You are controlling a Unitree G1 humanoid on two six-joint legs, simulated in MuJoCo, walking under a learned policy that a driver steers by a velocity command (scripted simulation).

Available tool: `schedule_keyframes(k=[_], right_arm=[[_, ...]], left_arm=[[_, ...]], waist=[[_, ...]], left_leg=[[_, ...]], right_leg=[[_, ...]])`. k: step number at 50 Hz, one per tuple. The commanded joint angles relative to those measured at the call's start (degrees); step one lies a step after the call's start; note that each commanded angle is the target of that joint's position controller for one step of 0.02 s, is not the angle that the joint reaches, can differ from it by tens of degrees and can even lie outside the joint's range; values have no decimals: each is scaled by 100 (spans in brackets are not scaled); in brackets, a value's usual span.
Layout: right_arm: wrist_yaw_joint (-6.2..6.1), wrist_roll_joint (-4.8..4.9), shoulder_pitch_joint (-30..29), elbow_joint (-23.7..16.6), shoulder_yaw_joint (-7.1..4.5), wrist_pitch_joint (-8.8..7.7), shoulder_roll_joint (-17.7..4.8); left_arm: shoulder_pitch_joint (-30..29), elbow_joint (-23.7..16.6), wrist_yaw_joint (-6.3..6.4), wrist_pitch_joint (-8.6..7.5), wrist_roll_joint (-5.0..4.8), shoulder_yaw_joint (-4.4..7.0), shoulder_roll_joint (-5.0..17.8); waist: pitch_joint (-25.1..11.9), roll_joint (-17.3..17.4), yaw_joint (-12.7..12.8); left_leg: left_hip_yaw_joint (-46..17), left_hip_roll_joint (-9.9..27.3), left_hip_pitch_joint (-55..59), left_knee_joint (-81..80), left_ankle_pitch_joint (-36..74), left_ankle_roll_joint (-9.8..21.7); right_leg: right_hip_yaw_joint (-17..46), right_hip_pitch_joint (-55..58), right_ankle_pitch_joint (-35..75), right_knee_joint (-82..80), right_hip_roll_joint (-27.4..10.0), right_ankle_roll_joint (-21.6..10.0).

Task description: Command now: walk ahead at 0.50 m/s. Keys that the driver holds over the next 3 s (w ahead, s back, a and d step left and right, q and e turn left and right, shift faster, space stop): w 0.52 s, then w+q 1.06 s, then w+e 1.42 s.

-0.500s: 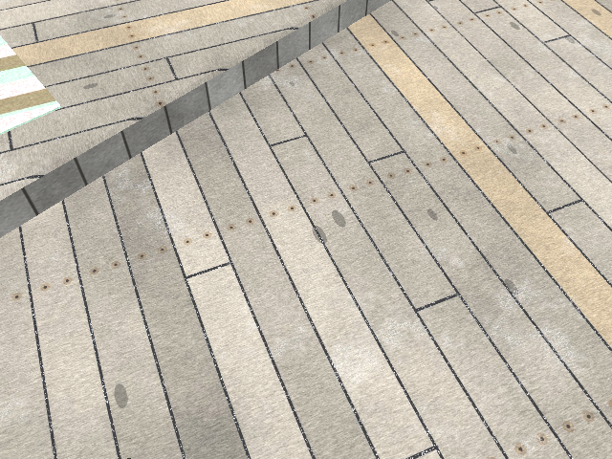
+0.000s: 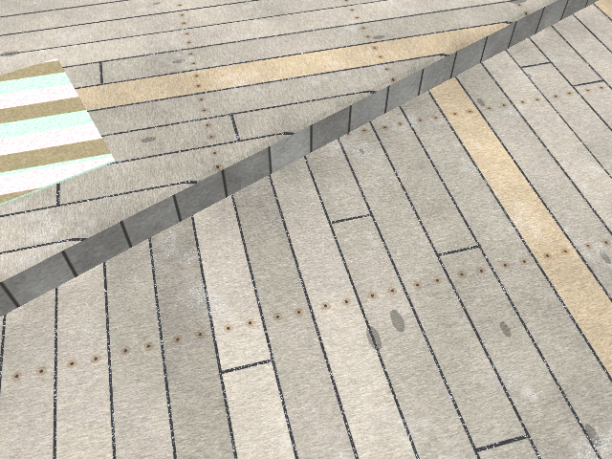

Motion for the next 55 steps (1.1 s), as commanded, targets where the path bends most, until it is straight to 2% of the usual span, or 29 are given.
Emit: schedule_keyframes(k=[1, 3, 4, 5, 6, 7, 8, 9, 10, 12, 14, 16, 20, 21, 27, 30, 31, 32, 33, 34, 35, 36, 37, 39, 41, 44, 50, 53, 55], right_arm=[[-29, 1, -443, -470, -101, -125, -449], [-84, -12, 289, -257, -181, -190, -553], [-133, -48, 1228, 75, -254, -246, -647], [-201, -179, 2292, 336, -378, -305, -1034], [-202, -232, 2744, 407, -542, -291, -1687], [-163, 2, 2305, 359, -501, -196, -1404], [-152, 50, 1628, 245, -407, -197, -1088], [-126, 29, 1332, 220, -312, -245, -731], [-135, 27, 1254, 277, -259, -292, -558], [-153, 40, 1423, 446, -185, -377, -366], [-170, 79, 1672, 576, -210, -445, -497], [-179, 78, 1867, 653, -214, -459, -583], [-182, 98, 2299, 782, -157, -429, -472], [-184, 85, 2346, 795, -164, -429, -554], [-257, 23, 2890, 1038, -155, -387, -549], [-299, -18, 2680, 1036, -193, -349, -681], [-295, -16, 2546, 1011, -212, -346, -751], [-268, 24, 2404, 981, -212, -335, -765], [-236, 97, 2305, 828, -166, -352, -627], [-203, 359, 2980, 689, -28, -331, 53], [-250, 201, 2843, 788, -206, -276, -549], [-240, 136, 2370, 676, -263, -243, -590], [-206, 111, 2094, 608, -242, -242, -435], [-128, -11, 2070, 593, -262, -111, -264], [-54, -37, 2006, 525, -275, 25, -160], [8, -40, 1488, 297, -283, 124, -141], [138, -21, 181, -212, -184, 103, -103], [185, -53, -288, -449, -157, 95, -166], [195, -69, -353, -526, -177, 84, -238]], left_arm=[[256, -68, 79, -10, 42, 160, 875], [74, -71, 98, 10, 51, 186, 961], [-18, -86, 85, 33, 29, 176, 939], [-45, -234, 68, 28, -19, 117, 785], [657, -345, -1, 30, -248, 1, 160], [298, -287, 14, 39, -83, 159, 761], [-225, -464, -1, 27, -63, 199, 807], [-505, -526, -22, -2, -58, 180, 705], [-572, -512, -33, 42, -5, 187, 605], [-376, -453, -86, 193, 107, 163, 402], [-535, -516, -135, 285, 131, 159, 346], [-1025, -694, -167, 333, 121, 160, 380], [-1983, -1010, -193, 339, 72, 124, 378], [-2148, -1092, -195, 329, 49, 83, 294], [-3031, -1433, -169, 265, 30, 52, 372], [-2759, -1462, -137, 164, 10, 103, 483], [-2285, -1327, -97, 120, 12, 148, 560], [-1382, -1037, -42, 55, 41, 221, 679], [-366, -811, 35, -14, 185, 347, 1064], [132, -801, 51, 0, 319, 502, 1681], [-204, -888, 11, 100, 137, 470, 1444], [-868, -986, -5, 116, 54, 355, 1050], [-1254, -1044, -24, 81, 30, 268, 706], [-1334, -954, 32, 12, 0, 196, 469], [-1097, -852, 50, -101, -13, 187, 456], [-818, -759, 63, -190, -19, 217, 578], [-398, -631, 94, -184, -7, 188, 619], [-124, -544, 136, -137, 3, 229, 792], [-40, -503, 173, -60, 28, 249, 859]], waist=[[340, -576, -155], [-22, -600, -516], [-500, -412, -913], [-1176, -34, -1265], [-1928, 1348, -1024], [-1731, 582, -960], [-826, 286, -716], [-448, -32, -607], [-208, -4, -448], [-153, 127, -241], [-125, 115, -179], [38, 106, -224], [242, 51, -446], [234, 192, -466], [401, 157, -734], [283, 191, -478], [41, 217, -268], [-435, 53, 128], [-1115, -254, 487], [-1999, -1450, 277], [-1942, -878, 224], [-1004, -547, -52], [-428, -394, -164], [-77, -579, -422], [-47, -613, -514], [67, -580, -536], [317, -548, -302], [354, -570, -179], [322, -591, -215]], left_leg=[[91, -164, -33, -347, -362, 203], [232, -489, 1040, -659, -726, 403], [328, -645, 2182, -1019, -515, 538], [-635, 235, 3721, -1080, -853, 824], [-3518, 1969, 5367, -1663, -1369, 1669], [-4080, 1829, 4949, -2156, -1658, 1634], [-3078, 1639, 4140, -2183, -1573, 1455], [-2480, 1395, 3457, -2373, -986, 1296], [-1975, 1130, 2998, -2484, -484, 1094], [-1432, 892, 2536, -2606, 266, 943], [-1190, 808, 2509, -2747, 452, 998], [-988, 730, 2574, -2910, 499, 977], [-661, 494, 2862, -3002, 955, 815], [-639, 546, 2885, -2994, 993, 841], [-626, 763, 3763, -2723, 1637, 910], [-718, 843, 3984, -2082, 2867, 837], [-695, 773, 3888, -1569, 3547, 760], [-538, 538, 3574, -599, 3596, 646], [-395, 246, 2485, 799, 2226, 530], [95, -673, 409, 2949, -1455, 241], [-516, -683, 9, 3639, -2568, 340], [-642, -344, -161, 3693, -2066, 376], [-616, -132, -83, 3439, -1670, 363], [-557, 72, 259, 3086, -1379, 294], [-499, 102, 308, 3030, -1187, 237], [-406, 180, -243, 2736, -597, 156], [78, 26, -332, 871, 364, 103], [332, -43, -237, 273, 154, 263], [466, -195, -100, 35, -271, 438]], right_leg=[[731, 125, 3210, 144, -1820, -742], [556, 110, 4606, 1083, -1746, -590], [340, -177, 4719, 2146, -1507, -477], [154, -1267, 3283, 3689, -1230, -352], [-128, -3410, -613, 5960, -137, -63], [719, -3986, -1280, 6541, -209, -157], [767, -4228, -775, 6524, -537, -207], [769, -4066, -367, 6199, -736, -210], [753, -3821, -202, 5887, -873, -188], [685, -3349, -83, 5550, -947, -89], [576, -3497, 75, 5324, -981, 16], [462, -3882, 479, 4942, -1066, 116], [226, -4256, 1189, 3907, -1051, 238], [203, -4171, 1307, 3543, -1045, 248], [41, -4152, 1296, 2523, -833, 74], [46, -3561, 697, 2137, -613, -111], [-12, -2865, 536, 1959, -429, -192], [-65, -1679, 823, 1554, -325, -311], [769, -93, 595, 1489, -1143, -547], [3303, 1670, 39, 1127, -2974, -1188], [4034, 1125, -256, 609, -3080, -1230], [3099, 227, -562, 459, -2833, -1022], [2374, -572, -286, 175, -2573, -838], [1392, -1345, 234, -111, -2155, -507], [945, -1498, 840, -195, -2085, -497], [324, -1316, 1390, -275, -1986, -459], [-543, -944, 2257, -238, -1801, -383], [-716, -406, 2637, -107, -2032, -400], [-885, -7, 3494, 247, -2113, -367]])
